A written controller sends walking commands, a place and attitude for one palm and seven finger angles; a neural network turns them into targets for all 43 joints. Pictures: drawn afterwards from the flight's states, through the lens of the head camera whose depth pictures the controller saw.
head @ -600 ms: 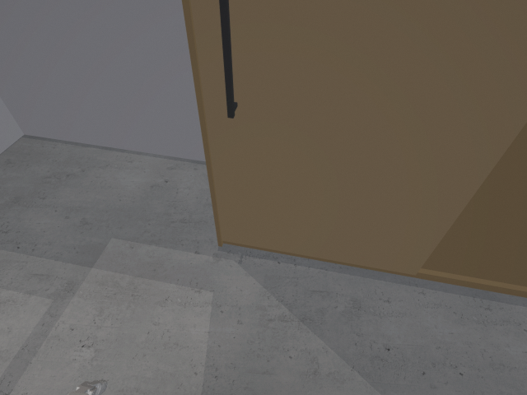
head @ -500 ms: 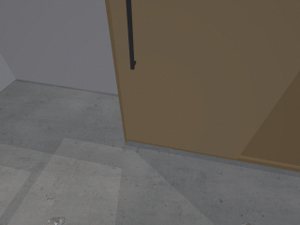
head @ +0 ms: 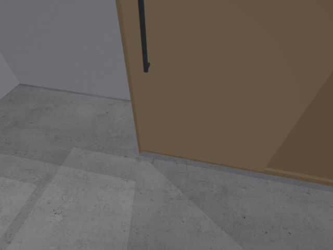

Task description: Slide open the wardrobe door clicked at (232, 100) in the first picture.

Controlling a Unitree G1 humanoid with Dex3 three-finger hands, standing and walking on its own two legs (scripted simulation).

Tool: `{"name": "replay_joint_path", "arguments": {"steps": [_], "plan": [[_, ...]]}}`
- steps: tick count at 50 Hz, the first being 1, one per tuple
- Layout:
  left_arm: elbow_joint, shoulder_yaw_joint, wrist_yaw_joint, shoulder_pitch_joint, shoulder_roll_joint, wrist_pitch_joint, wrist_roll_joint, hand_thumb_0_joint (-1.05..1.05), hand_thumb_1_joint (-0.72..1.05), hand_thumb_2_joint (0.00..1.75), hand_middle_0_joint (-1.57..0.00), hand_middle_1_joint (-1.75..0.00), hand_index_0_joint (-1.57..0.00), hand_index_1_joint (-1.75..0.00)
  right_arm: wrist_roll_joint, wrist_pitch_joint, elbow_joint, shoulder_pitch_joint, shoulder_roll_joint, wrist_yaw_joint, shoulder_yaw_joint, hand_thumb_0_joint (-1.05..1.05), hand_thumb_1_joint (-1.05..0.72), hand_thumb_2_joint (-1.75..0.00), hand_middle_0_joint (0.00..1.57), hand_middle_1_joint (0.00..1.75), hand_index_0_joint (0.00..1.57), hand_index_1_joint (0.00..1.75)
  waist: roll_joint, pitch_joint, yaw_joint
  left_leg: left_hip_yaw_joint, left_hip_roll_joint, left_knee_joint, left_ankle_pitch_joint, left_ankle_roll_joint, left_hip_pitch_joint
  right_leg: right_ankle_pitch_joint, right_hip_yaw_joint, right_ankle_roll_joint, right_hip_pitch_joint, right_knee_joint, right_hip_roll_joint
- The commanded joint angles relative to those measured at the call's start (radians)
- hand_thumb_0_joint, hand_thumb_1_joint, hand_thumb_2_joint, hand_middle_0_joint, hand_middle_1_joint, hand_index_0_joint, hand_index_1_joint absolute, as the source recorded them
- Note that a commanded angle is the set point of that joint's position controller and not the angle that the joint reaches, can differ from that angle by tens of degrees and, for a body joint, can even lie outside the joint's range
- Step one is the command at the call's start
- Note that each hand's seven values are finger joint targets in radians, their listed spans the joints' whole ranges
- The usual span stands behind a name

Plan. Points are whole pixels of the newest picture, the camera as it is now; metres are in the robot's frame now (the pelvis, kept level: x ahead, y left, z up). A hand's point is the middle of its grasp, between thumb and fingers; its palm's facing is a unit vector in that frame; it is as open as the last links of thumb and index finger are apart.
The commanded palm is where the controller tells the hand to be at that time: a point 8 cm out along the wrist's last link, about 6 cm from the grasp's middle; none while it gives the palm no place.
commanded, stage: stand and wait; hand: left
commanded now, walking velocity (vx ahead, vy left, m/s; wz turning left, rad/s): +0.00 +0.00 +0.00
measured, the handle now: (144, 32) +0.86 +0.14 +0.14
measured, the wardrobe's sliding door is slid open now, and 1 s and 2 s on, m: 0.00 0.00 0.00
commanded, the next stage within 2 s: look at it before walking up in 0.22 s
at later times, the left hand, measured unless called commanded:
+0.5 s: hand out of the picture +0.08 +0.24 -0.15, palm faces -0.02 -0.94 -0.33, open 7.4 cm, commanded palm none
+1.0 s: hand out of the picture +0.09 +0.24 -0.15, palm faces -0.02 -0.94 -0.34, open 7.4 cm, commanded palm none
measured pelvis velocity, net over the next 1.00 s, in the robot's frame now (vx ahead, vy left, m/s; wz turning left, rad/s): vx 0.02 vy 0.00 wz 0.00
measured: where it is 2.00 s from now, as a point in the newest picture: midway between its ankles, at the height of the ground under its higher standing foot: outside the picture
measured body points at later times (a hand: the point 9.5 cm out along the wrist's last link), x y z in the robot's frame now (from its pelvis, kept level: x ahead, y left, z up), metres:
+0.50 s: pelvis +0.00 -0.01 +0.00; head +0.01 -0.01 +0.45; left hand +0.08 +0.29 -0.13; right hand +0.07 -0.30 -0.13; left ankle +0.02 +0.12 -0.74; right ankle +0.01 -0.12 -0.74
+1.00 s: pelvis +0.02 +0.00 +0.00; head +0.02 -0.01 +0.45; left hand +0.09 +0.29 -0.13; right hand +0.10 -0.30 -0.13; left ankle +0.02 +0.12 -0.74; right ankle +0.01 -0.12 -0.74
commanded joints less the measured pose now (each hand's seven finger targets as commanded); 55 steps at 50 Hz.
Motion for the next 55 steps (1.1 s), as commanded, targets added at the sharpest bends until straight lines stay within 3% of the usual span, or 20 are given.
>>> {"name": "replay_joint_path", "arguments": {"steps": [1,14,36,42,50,55], "plan": [[-0.065,0.044,0.017,-0.064,0.206,-0.031,0.002,0.0,0.9,0.9,-0.2,-0.3,-0.2,-0.3,0.002,-0.029,-0.064,-0.064,-0.194,-0.009,-0.039,0.0,-0.9,-0.9,0.2,0.3,0.2,0.3,-0.012,-0.039,-0.002,-0.091,0.108,-0.077,0.041,0.035,-0.01,0.004,0.121,-0.034,0.0,-0.101,-0.115],[-0.057,0.044,0.015,-0.073,0.211,-0.029,0.002,0.0,0.9,0.9,-0.2,-0.3,-0.2,-0.3,0.0,-0.027,-0.046,-0.055,-0.196,-0.008,-0.037,0.0,-0.9,-0.9,0.2,0.3,0.2,0.3,-0.009,-0.022,-0.001,-0.095,0.106,-0.09,0.018,0.03,-0.019,-0.042,0.13,-0.035,-0.009,-0.123,-0.114],[-0.053,0.043,0.017,-0.074,0.208,-0.034,0.001,0.0,0.9,0.9,-0.2,-0.3,-0.2,-0.3,0.004,-0.031,-0.046,-0.071,-0.195,-0.013,-0.035,0.0,-0.9,-0.9,0.2,0.3,0.2,0.3,0.004,-0.075,0.0,-0.089,0.119,-0.079,0.162,0.028,0.036,0.161,0.104,-0.033,0.054,-0.098,-0.119],[-0.052,0.044,0.016,-0.077,0.207,-0.032,0.002,0.0,0.9,0.9,-0.2,-0.3,-0.2,-0.3,0.004,-0.028,-0.044,-0.081,-0.195,-0.013,-0.034,0.0,-0.9,-0.9,0.2,0.3,0.2,0.3,-0.006,-0.04,0.001,-0.09,0.118,-0.094,0.121,0.027,0.026,0.115,0.109,-0.031,0.038,-0.116,-0.115],[-0.057,0.045,0.016,-0.075,0.212,-0.033,0.002,0.0,0.9,0.9,-0.2,-0.3,-0.2,-0.3,0.003,-0.03,-0.049,-0.076,-0.2,-0.016,-0.037,0.0,-0.9,-0.9,0.2,0.3,0.2,0.3,-0.009,-0.077,-0.002,-0.074,0.127,-0.078,0.176,0.026,0.069,0.202,0.113,-0.036,0.048,-0.101,-0.114],[-0.063,0.043,0.017,-0.051,0.165,-0.015,0.003,0.0,0.9,0.9,-0.2,-0.3,-0.2,-0.3,0.003,-0.021,-0.053,-0.049,-0.147,-0.021,-0.033,0.0,-0.9,-0.9,0.2,0.3,0.2,0.3,-0.009,-0.072,-0.003,-0.041,0.131,-0.044,0.174,0.016,0.062,0.247,0.13,-0.031,0.027,-0.064,-0.107]]}}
